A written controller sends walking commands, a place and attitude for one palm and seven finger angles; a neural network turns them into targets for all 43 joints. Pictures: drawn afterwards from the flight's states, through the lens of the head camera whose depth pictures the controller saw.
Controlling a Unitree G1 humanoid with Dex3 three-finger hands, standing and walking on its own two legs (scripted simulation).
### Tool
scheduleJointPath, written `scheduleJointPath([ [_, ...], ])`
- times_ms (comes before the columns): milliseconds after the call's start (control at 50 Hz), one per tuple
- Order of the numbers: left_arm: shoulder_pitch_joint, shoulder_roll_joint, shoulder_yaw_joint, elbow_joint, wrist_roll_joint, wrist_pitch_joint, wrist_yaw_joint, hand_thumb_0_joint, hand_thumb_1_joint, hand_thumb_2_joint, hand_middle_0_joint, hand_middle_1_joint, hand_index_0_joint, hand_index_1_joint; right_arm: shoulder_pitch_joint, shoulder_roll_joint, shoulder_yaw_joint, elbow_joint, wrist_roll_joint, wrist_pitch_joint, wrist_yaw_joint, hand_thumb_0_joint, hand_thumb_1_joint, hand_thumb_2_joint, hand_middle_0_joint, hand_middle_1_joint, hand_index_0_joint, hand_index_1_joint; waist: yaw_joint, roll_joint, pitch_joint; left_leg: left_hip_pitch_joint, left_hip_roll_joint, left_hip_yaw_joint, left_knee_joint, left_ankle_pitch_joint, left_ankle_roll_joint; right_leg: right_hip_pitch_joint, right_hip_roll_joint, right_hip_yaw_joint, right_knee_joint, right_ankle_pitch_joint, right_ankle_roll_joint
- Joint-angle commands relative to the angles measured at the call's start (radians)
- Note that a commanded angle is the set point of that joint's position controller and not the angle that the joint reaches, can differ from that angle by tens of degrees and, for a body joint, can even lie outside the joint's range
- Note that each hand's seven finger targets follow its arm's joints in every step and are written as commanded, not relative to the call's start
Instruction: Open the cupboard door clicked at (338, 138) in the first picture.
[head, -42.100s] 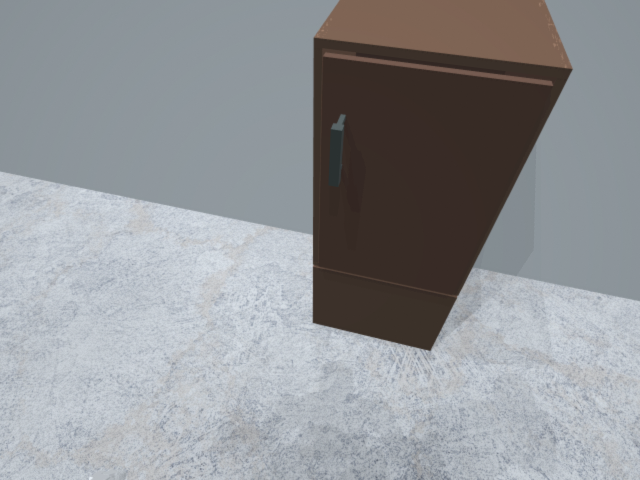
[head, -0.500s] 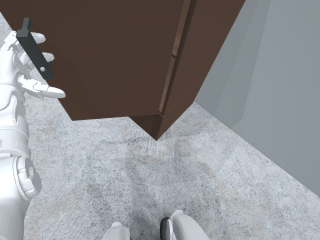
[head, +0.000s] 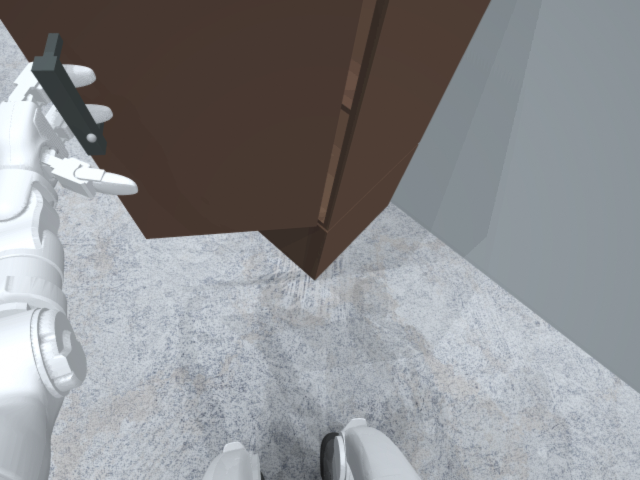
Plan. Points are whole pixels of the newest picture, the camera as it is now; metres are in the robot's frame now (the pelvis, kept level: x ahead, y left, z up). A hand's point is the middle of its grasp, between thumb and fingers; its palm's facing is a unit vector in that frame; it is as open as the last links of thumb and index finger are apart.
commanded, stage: close the thumb around the handle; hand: left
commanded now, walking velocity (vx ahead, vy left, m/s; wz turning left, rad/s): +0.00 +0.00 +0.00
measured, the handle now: (76, 98) +0.56 +0.25 +0.08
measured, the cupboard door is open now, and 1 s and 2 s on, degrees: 50 50 96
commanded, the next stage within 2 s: pull the door open along its arc in 0.76 s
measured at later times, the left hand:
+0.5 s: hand (92, 133) +0.51 +0.23 +0.07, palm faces +0.04 -1.00 -0.03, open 8.8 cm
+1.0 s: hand (94, 135) +0.51 +0.23 +0.07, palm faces +0.04 -1.00 -0.02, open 5.6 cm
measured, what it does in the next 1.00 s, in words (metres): stands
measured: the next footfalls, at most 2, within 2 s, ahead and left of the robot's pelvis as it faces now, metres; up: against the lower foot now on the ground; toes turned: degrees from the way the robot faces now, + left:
none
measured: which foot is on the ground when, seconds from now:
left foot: down 0.00-1.00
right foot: down 0.00-1.00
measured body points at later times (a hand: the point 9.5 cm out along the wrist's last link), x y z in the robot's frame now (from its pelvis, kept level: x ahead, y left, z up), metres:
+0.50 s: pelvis +0.00 +0.00 +0.00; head +0.14 +0.03 +0.43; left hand +0.50 +0.28 +0.08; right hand +0.00 -0.26 -0.11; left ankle -0.03 +0.09 -0.68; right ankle +0.03 -0.11 -0.68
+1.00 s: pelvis +0.00 +0.01 +0.00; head +0.14 +0.03 +0.43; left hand +0.50 +0.28 +0.07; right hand +0.00 -0.26 -0.10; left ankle -0.03 +0.09 -0.68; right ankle +0.03 -0.11 -0.68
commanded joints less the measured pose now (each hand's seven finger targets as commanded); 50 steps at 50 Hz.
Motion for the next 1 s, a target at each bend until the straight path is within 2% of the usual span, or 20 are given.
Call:
scheduleJointPath([
  [0, -0.457, 0.267, 0.017, -0.207, -0.015, -0.061, -0.006, 0.0, -0.5, 0.3, -0.3, -1.2, -0.3, -1.2, 0.178, -0.188, -0.061, -0.036, 0.002, -0.016, -0.016, 0.0, -0.9, -0.9, 0.2, 0.3, 0.2, 0.3, -0.015, 0.157, -0.459, 0.245, -0.029, -0.086, -0.106, 0.465, -0.009, 0.271, 0.035, 0.078, -0.046, 0.319, 0.004],
  [40, -0.453, 0.265, 0.014, -0.205, -0.012, -0.057, -0.008, 0.0, -0.5, 0.3, -0.3, -1.2, -0.3, -1.2, 0.181, -0.187, -0.06, -0.038, 0.002, -0.016, -0.017, 0.0, -0.9, -0.9, 0.2, 0.3, 0.2, 0.3, -0.012, 0.151, -0.463, 0.242, -0.028, -0.087, -0.105, 0.476, -0.009, 0.278, 0.035, 0.077, -0.043, 0.327, 0.004],
  [100, -0.467, 0.264, 0.01, -0.218, -0.012, -0.059, -0.008, 0.0, -0.332, 0.372, -0.312, -1.218, -0.312, -1.218, 0.183, -0.186, -0.059, -0.035, 0.0, -0.015, -0.016, 0.0, -0.9, -0.9, 0.2, 0.3, 0.2, 0.3, -0.011, 0.19, -0.477, 0.278, -0.023, -0.095, -0.1, 0.529, -0.017, 0.253, 0.035, 0.071, -0.034, 0.341, 0.001],
  [180, -0.446, 0.237, 0.006, -0.25, -0.021, -0.067, -0.003, 0.0, -0.108, 0.468, -0.328, -1.242, -0.328, -1.242, 0.192, -0.186, -0.064, -0.041, -0.004, -0.015, -0.01, 0.0, -0.9, -0.9, 0.2, 0.3, 0.2, 0.3, -0.006, 0.182, -0.508, 0.329, -0.016, -0.107, -0.094, 0.617, -0.025, 0.246, 0.04, 0.061, -0.029, 0.363, -0.001],
  [260, -0.438, 0.228, -0.001, -0.229, -0.015, -0.058, -0.001, 0.0, 0.116, 0.564, -0.344, -1.266, -0.344, -1.266, 0.181, -0.182, -0.063, -0.04, -0.001, -0.01, -0.006, 0.0, -0.9, -0.9, 0.2, 0.3, 0.2, 0.3, -0.011, 0.154, -0.464, 0.272, -0.021, -0.091, -0.101, 0.544, -0.017, 0.266, 0.039, 0.067, -0.038, 0.357, 0.004],
  [300, -0.424, 0.255, 0.021, -0.217, -0.013, -0.06, 0.002, 0.0, 0.228, 0.612, -0.352, -1.278, -0.352, -1.278, 0.188, -0.187, -0.064, -0.038, -0.001, -0.007, -0.009, 0.0, -0.9, -0.9, 0.2, 0.3, 0.2, 0.3, -0.007, 0.13, -0.47, 0.269, -0.021, -0.096, -0.101, 0.542, -0.015, 0.269, 0.04, 0.067, -0.036, 0.354, 0.003],
  [340, -0.435, 0.246, 0.003, -0.188, -0.006, -0.048, 0.0, 0.0, 0.34, 0.66, -0.36, -1.29, -0.36, -1.29, 0.182, -0.183, -0.059, -0.038, 0.002, -0.007, -0.011, 0.0, -0.9, -0.9, 0.2, 0.3, 0.2, 0.3, -0.017, 0.131, -0.422, 0.225, -0.025, -0.087, -0.106, 0.492, -0.01, 0.271, 0.037, 0.071, -0.041, 0.34, 0.004],
  [400, -0.446, 0.293, 0.043, -0.232, -0.01, -0.06, 0.0, 0.0, 0.508, 0.732, -0.372, -1.308, -0.372, -1.308, 0.188, -0.188, -0.062, -0.042, -0.001, -0.01, -0.013, 0.0, -0.9, -0.9, 0.2, 0.3, 0.2, 0.3, -0.001, 0.179, -0.495, 0.28, -0.024, -0.094, -0.1, 0.546, -0.017, 0.273, 0.037, 0.071, -0.032, 0.356, 0.001],
  [420, -0.452, 0.278, 0.034, -0.236, -0.014, -0.063, -0.002, 0.0, 0.564, 0.756, -0.376, -1.314, -0.376, -1.314, 0.189, -0.185, -0.062, -0.04, -0.002, -0.01, -0.011, 0.0, -0.9, -0.9, 0.2, 0.3, 0.2, 0.3, -0.006, 0.18, -0.507, 0.291, -0.022, -0.095, -0.095, 0.567, -0.019, 0.27, 0.038, 0.07, -0.029, 0.367, 0.002],
  [460, -0.425, 0.255, 0.019, -0.21, -0.016, -0.058, -0.009, 0.0, 0.676, 0.804, -0.384, -1.326, -0.384, -1.326, 0.186, -0.183, -0.06, -0.041, -0.001, -0.01, -0.011, 0.0, -0.9, -0.9, 0.2, 0.3, 0.2, 0.3, -0.008, 0.155, -0.473, 0.273, -0.02, -0.093, -0.098, 0.559, -0.019, 0.268, 0.039, 0.066, -0.033, 0.363, 0.003],
  [520, -0.396, 0.276, 0.048, -0.23, -0.022, -0.06, -0.009, 0.0, 0.844, 0.876, -0.396, -1.344, -0.396, -1.344, 0.19, -0.185, -0.066, -0.045, -0.001, -0.007, -0.01, 0.0, -0.9, -0.9, 0.2, 0.3, 0.2, 0.3, 0.01, 0.165, -0.512, 0.295, -0.019, -0.092, -0.093, 0.601, -0.02, 0.283, 0.04, 0.068, -0.03, 0.387, 0.002],
  [540, -0.394, 0.252, 0.021, -0.222, -0.02, -0.054, -0.012, 0.0, 0.9, 0.9, -0.4, -1.35, -0.4, -1.35, 0.186, -0.183, -0.063, -0.047, 0.002, -0.006, -0.009, 0.0, -0.9, -0.9, 0.2, 0.3, 0.2, 0.3, 0.001, 0.161, -0.481, 0.286, -0.019, -0.093, -0.097, 0.598, -0.021, 0.27, 0.04, 0.065, -0.032, 0.38, 0.003],
  [580, -0.427, 0.225, 0.001, -0.209, -0.021, -0.048, -0.006, 0.0, 0.9, 0.9, -0.4, -1.35, -0.4, -1.35, 0.186, -0.183, -0.062, -0.044, 0.0, -0.004, -0.009, 0.0, -0.9, -0.9, 0.2, 0.3, 0.2, 0.3, -0.018, 0.141, -0.433, 0.265, -0.02, -0.095, -0.1, 0.555, -0.015, 0.248, 0.042, 0.062, -0.037, 0.354, 0.002],
  [600, -0.421, 0.269, 0.032, -0.201, -0.016, -0.047, -0.001, 0.0, 0.9, 0.9, -0.4, -1.35, -0.4, -1.35, 0.188, -0.188, -0.062, -0.04, 0.0, -0.003, -0.011, 0.0, -0.9, -0.9, 0.2, 0.3, 0.2, 0.3, -0.006, 0.14, -0.439, 0.257, -0.02, -0.097, -0.102, 0.544, -0.017, 0.255, 0.04, 0.064, -0.037, 0.346, 0.004],
  [640, -0.44, 0.244, 0.002, -0.21, -0.008, -0.046, -0.001, 0.0, 0.9, 0.9, -0.4, -1.35, -0.4, -1.35, 0.185, -0.185, -0.061, -0.044, 0.001, -0.004, -0.011, 0.0, -0.9, -0.9, 0.2, 0.3, 0.2, 0.3, -0.013, 0.165, -0.446, 0.268, -0.022, -0.098, -0.103, 0.538, -0.019, 0.241, 0.039, 0.064, -0.034, 0.334, 0.003],
  [700, -0.454, 0.26, 0.027, -0.245, -0.016, -0.063, 0.004, 0.0, 0.9, 0.9, -0.4, -1.35, -0.4, -1.35, 0.193, -0.186, -0.065, -0.04, -0.004, -0.006, -0.01, 0.0, -0.9, -0.9, 0.2, 0.3, 0.2, 0.3, -0.007, 0.189, -0.512, 0.322, -0.017, -0.105, -0.09, 0.598, -0.027, 0.235, 0.04, 0.063, -0.028, 0.35, 0.003],
  [740, -0.436, 0.264, 0.033, -0.21, -0.016, -0.057, 0.007, 0.0, 0.9, 0.9, -0.4, -1.35, -0.4, -1.35, 0.192, -0.187, -0.064, -0.038, -0.003, -0.007, -0.01, 0.0, -0.9, -0.9, 0.2, 0.3, 0.2, 0.3, -0.01, 0.138, -0.478, 0.278, -0.018, -0.099, -0.091, 0.565, -0.021, 0.255, 0.042, 0.064, -0.03, 0.356, 0.004],
  [840, -0.431, 0.316, 0.058, -0.209, -0.01, -0.055, -0.006, 0.0, 0.9, 0.9, -0.4, -1.35, -0.4, -1.35, 0.184, -0.189, -0.059, -0.047, 0.0, -0.007, -0.015, 0.0, -0.9, -0.9, 0.2, 0.3, 0.2, 0.3, -0.002, 0.149, -0.477, 0.227, -0.025, -0.087, -0.095, 0.525, -0.013, 0.301, 0.037, 0.076, -0.029, 0.37, 0.003],
  [860, -0.439, 0.265, 0.02, -0.209, -0.013, -0.051, -0.007, 0.0, 0.9, 0.9, -0.4, -1.35, -0.4, -1.35, 0.181, -0.183, -0.057, -0.049, 0.001, -0.008, -0.013, 0.0, -0.9, -0.9, 0.2, 0.3, 0.2, 0.3, -0.012, 0.158, -0.465, 0.233, -0.026, -0.088, -0.098, 0.522, -0.014, 0.284, 0.038, 0.072, -0.031, 0.363, 0.003],
  [980, -0.295, 0.245, 0.044, -0.301, -0.045, -0.065, -0.009, 0.0, 0.9, 0.9, -0.4, -1.35, -0.4, -1.35, 0.177, -0.181, -0.068, -0.073, 0.002, -0.007, -0.002, 0.0, -0.9, -0.9, 0.2, 0.3, 0.2, 0.3, 0.036, 0.172, -0.533, 0.322, -0.016, -0.092, -0.102, 0.654, -0.026, 0.312, 0.044, 0.063, -0.029, 0.409, -0.002],
])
